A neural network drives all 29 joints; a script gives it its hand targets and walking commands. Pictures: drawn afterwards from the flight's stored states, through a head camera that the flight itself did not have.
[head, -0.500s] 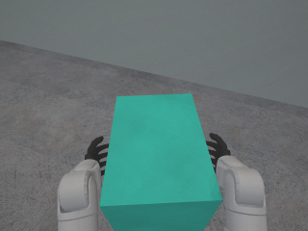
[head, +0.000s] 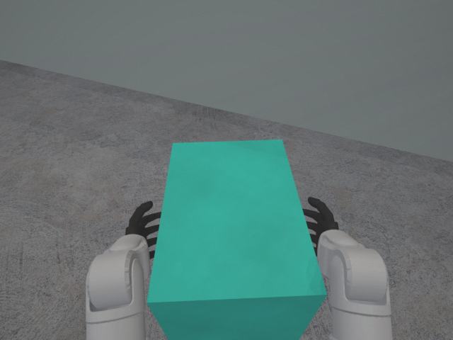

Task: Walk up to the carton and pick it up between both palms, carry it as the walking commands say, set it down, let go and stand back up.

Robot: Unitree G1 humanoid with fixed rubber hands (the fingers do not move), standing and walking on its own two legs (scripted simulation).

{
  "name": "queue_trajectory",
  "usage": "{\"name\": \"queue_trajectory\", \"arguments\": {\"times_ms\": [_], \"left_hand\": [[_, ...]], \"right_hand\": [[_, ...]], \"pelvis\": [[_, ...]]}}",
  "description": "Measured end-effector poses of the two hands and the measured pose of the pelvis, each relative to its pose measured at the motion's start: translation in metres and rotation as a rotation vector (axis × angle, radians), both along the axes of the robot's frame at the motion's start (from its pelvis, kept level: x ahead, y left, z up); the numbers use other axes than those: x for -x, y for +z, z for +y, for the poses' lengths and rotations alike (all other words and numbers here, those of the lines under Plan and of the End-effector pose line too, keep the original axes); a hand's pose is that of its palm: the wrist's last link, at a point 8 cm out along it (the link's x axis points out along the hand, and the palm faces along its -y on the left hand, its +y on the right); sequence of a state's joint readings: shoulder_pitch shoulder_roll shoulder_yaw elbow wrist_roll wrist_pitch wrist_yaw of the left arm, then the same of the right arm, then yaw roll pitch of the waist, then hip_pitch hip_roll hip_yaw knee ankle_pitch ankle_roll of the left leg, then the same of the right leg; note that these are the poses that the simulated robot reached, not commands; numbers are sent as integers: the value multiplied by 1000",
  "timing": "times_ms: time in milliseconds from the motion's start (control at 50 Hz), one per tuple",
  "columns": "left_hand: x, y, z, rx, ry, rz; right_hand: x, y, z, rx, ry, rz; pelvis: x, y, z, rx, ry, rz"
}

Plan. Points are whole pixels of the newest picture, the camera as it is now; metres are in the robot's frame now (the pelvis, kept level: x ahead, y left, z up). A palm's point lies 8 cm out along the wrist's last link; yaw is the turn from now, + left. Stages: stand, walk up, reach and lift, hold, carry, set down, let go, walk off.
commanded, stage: carry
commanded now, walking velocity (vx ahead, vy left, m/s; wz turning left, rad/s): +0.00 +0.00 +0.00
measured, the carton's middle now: (231, 246) +0.31 +0.00 +0.01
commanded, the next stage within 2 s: none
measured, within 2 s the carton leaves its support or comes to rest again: neither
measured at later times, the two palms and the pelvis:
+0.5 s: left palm (138, 247) +0.27 +0.15 +0.07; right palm (322, 241) +0.27 -0.15 +0.08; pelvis +0.00 +0.00 +0.00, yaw +0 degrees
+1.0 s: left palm (148, 249) +0.28 +0.14 +0.05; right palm (322, 242) +0.28 -0.16 +0.06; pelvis +0.01 -0.01 +0.00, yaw +0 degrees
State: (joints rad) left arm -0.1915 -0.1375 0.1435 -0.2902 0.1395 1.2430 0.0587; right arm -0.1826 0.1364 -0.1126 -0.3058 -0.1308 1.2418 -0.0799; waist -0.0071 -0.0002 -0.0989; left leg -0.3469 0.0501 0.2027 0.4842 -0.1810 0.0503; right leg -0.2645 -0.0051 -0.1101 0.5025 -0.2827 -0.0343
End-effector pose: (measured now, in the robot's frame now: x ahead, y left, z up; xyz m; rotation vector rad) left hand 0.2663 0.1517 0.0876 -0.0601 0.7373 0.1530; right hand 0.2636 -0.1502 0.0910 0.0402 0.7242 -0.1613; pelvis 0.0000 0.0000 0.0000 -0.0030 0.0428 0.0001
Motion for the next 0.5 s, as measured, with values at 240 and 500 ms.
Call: {"name": "queue_trajectory", "arguments": {"times_ms": [240, 500], "left_hand": [[-3, -3, 1, 0, -5, -1], [-5, -13, 3, -2, -4, 10]], "right_hand": [[-2, -2, 1, 2, -3, 0], [-7, -11, 3, 10, 9, 10]], "pelvis": [[-1, 0, 2, 0, 0, -4], [-2, 0, 2, -2, 0, 0]]}}
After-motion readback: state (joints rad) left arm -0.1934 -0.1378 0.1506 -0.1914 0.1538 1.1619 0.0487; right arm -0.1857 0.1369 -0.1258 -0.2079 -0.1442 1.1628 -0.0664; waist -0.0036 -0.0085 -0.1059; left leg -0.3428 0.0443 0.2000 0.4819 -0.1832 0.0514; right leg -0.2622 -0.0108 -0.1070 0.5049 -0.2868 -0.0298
